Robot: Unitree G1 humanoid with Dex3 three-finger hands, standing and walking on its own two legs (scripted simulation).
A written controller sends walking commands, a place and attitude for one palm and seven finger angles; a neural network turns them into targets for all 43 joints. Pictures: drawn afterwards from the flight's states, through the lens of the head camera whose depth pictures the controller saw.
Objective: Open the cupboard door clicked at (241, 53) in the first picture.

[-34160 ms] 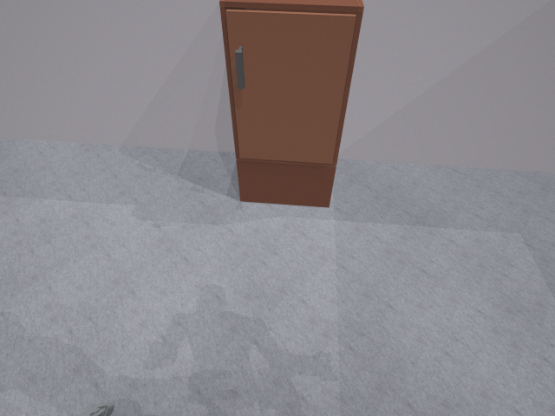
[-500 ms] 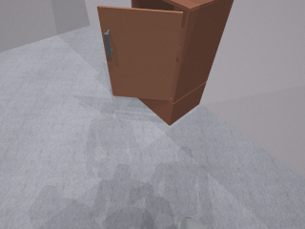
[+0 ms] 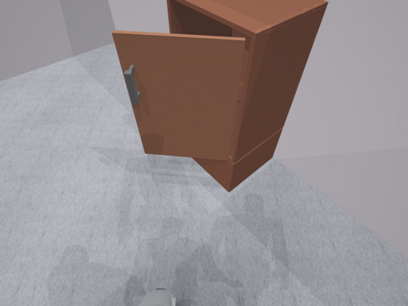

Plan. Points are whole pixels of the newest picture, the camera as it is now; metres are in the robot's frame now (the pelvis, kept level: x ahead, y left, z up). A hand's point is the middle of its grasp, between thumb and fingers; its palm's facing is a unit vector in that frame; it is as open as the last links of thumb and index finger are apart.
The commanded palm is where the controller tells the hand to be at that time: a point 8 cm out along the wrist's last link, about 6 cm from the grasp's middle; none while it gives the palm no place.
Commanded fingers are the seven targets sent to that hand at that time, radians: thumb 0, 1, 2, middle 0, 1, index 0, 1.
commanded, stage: take the last steps up to it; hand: left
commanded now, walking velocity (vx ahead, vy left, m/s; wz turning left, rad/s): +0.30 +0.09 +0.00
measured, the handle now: (133, 85) +0.80 +0.31 -0.05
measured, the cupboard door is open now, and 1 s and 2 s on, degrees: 43 43 43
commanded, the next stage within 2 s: come to a stop and stand still in 0.42 s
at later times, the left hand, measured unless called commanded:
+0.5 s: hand (111, 256) +0.25 +0.25 -0.17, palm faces +0.00 -0.98 -0.20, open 7.3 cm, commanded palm none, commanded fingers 0.00 0.90 0.90 -0.20 -0.30 -0.20 -0.30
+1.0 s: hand (106, 245) +0.28 +0.29 -0.20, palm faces +0.03 -0.98 -0.21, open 7.3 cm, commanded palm none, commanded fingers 0.00 0.90 0.90 -0.20 -0.30 -0.20 -0.30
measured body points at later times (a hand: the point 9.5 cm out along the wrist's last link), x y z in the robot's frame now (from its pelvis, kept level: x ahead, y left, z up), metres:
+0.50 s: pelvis +0.17 +0.07 +0.00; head +0.20 +0.07 +0.45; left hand +0.25 +0.30 -0.15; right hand +0.16 -0.16 -0.16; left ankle +0.15 +0.15 -0.75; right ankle +0.22 -0.06 -0.71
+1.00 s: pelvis +0.20 +0.09 -0.02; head +0.23 +0.12 +0.43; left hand +0.28 +0.34 -0.18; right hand +0.27 -0.16 -0.15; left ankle +0.24 +0.19 -0.75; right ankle +0.24 -0.05 -0.74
